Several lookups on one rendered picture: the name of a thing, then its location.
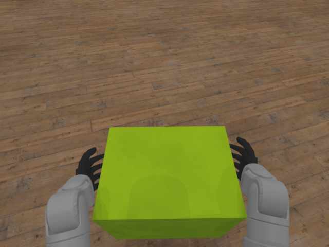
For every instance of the right robot hand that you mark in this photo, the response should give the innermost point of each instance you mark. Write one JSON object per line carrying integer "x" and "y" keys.
{"x": 247, "y": 157}

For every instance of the carton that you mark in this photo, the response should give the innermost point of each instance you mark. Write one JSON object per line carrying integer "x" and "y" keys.
{"x": 168, "y": 182}

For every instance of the robot right forearm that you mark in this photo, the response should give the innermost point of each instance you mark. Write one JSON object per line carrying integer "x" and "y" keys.
{"x": 267, "y": 208}

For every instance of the left robot hand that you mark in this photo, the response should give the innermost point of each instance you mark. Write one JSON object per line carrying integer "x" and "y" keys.
{"x": 85, "y": 164}

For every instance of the robot left forearm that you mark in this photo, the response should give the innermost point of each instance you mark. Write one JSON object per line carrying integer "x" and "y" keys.
{"x": 66, "y": 214}

